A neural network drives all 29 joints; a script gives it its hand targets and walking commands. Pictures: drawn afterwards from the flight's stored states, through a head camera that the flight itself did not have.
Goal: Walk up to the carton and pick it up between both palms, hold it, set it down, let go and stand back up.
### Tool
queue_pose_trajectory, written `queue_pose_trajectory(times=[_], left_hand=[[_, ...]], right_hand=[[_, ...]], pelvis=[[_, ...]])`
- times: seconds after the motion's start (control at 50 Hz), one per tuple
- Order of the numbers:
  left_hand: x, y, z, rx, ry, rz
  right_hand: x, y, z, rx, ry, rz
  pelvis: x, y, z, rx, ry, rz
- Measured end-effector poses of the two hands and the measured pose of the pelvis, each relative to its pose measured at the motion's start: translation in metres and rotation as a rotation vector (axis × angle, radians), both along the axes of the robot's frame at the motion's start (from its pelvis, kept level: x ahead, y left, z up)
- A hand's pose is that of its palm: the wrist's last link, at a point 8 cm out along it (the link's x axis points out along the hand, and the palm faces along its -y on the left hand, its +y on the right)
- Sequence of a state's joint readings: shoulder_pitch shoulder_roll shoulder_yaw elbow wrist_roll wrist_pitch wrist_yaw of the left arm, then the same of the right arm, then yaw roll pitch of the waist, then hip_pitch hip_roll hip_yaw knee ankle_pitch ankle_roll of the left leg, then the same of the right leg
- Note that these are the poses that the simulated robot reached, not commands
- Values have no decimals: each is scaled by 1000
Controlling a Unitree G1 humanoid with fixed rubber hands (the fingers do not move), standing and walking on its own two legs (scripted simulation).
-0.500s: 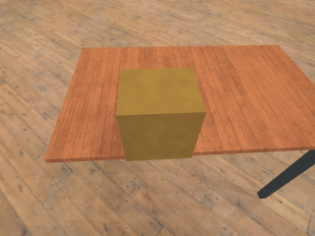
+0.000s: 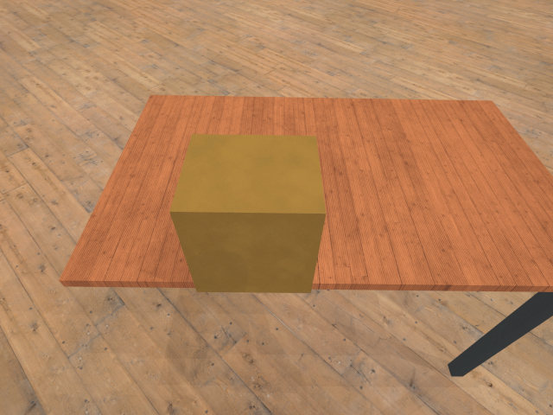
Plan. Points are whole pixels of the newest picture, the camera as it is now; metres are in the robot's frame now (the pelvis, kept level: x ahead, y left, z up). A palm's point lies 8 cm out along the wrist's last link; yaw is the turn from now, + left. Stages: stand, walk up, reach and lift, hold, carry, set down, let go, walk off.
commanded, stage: walk up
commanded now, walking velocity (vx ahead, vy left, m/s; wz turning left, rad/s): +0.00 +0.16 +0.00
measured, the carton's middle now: (254, 217) +0.44 +0.06 +0.03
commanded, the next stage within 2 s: stand in 0.80 s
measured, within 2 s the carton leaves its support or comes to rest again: neither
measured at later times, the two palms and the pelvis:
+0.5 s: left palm out of the picture -0.04 +0.32 -0.16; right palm out of the picture +0.02 -0.12 -0.13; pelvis +0.00 +0.10 +0.00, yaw +0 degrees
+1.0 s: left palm out of the picture -0.01 +0.30 -0.15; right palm out of the picture -0.03 -0.11 -0.15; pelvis +0.01 +0.10 +0.00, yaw +0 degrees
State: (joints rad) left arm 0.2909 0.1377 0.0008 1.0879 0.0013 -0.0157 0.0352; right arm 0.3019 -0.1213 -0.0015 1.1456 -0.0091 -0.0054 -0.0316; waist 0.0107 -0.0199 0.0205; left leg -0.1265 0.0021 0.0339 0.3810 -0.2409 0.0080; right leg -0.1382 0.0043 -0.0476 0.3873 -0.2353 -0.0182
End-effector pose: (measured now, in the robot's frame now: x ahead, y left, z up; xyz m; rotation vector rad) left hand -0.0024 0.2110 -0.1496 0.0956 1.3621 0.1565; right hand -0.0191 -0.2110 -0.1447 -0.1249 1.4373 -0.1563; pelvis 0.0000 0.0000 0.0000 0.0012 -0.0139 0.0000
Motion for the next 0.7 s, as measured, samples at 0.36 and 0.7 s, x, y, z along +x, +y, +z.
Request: queue_pose_trajectory(times=[0.36, 0.7], left_hand=[[-62, 107, -9, 62, 161, 46], [-22, 99, 1, 5, 95, 3]], right_hand=[[53, 55, 2, -64, -145, 49], [28, 102, -6, 14, -71, 5]], pelvis=[[-8, 79, -11, -2, -1, 5], [5, 103, -2, 6, -5, -1]])
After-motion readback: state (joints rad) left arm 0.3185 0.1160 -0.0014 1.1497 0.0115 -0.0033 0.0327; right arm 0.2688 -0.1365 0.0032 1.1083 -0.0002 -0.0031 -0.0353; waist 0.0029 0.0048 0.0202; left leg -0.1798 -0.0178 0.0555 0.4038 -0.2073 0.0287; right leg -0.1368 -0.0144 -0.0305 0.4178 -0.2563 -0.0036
